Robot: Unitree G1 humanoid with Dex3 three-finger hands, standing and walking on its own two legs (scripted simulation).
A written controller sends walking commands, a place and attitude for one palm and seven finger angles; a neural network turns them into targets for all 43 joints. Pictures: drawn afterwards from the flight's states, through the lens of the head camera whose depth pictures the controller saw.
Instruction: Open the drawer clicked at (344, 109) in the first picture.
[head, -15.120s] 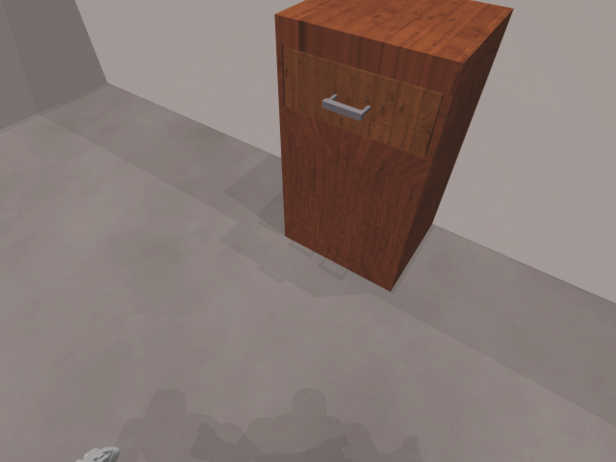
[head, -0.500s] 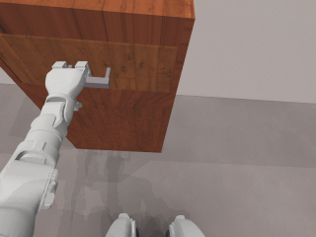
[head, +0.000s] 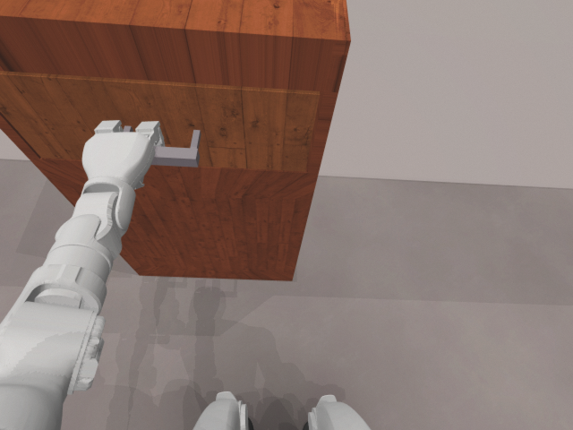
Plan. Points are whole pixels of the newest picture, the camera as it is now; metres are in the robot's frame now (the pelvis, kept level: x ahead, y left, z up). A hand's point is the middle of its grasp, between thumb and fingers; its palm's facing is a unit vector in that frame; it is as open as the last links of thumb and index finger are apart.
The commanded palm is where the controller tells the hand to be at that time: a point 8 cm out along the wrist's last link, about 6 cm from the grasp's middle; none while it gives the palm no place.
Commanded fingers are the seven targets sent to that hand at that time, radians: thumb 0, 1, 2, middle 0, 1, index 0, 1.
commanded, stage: pull the drawer open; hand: left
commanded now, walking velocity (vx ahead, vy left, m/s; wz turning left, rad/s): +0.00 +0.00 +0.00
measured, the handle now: (159, 145) +0.53 +0.17 +0.03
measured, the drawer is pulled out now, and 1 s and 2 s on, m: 0.00 0.12 0.25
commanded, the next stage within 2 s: none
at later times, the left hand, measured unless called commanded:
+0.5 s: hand (125, 211) +0.43 +0.22 +0.00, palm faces -0.05 -0.08 -1.00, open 5.1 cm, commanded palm +0.39 +0.20 +0.05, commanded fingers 0.00 0.90 0.90 -0.40 -1.35 -0.40 -1.35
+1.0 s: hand (114, 255) +0.36 +0.22 +0.00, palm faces -0.03 -0.07 -1.00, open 5.2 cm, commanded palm +0.33 +0.21 +0.05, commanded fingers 0.00 0.90 0.90 -0.40 -1.35 -0.40 -1.35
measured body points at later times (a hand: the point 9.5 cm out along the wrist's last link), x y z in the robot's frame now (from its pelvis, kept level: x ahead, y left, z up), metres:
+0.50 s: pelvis +0.02 +0.00 +0.02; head +0.11 +0.00 +0.46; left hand +0.42 +0.22 +0.05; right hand +0.10 -0.26 -0.12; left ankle +0.01 +0.08 -0.67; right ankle -0.02 -0.12 -0.67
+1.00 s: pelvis +0.01 -0.01 +0.02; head +0.08 -0.01 +0.46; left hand +0.35 +0.22 +0.05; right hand +0.14 -0.26 -0.11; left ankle +0.01 +0.08 -0.67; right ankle -0.02 -0.12 -0.67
